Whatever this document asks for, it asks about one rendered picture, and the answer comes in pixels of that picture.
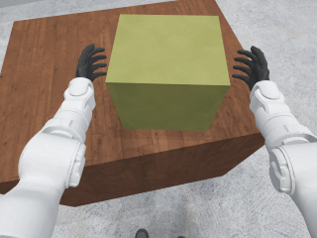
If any right robot hand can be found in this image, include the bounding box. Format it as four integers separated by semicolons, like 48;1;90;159
232;46;269;91

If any robot right upper arm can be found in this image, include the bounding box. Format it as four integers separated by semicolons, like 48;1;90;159
268;142;317;238

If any left robot hand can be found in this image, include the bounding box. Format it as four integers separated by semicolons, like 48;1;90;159
75;44;107;82

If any left robot foot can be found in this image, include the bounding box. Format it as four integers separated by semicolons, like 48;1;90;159
135;228;149;238

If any carton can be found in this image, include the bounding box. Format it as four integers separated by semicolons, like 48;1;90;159
105;14;231;132

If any robot left upper arm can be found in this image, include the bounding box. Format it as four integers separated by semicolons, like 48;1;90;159
0;132;86;238

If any right robot forearm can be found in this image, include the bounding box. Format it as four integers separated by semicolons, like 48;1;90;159
250;80;317;153

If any left robot forearm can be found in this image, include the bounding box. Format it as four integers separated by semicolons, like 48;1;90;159
18;77;96;179

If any pedestal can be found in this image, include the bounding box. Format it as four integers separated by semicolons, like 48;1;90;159
0;0;265;207

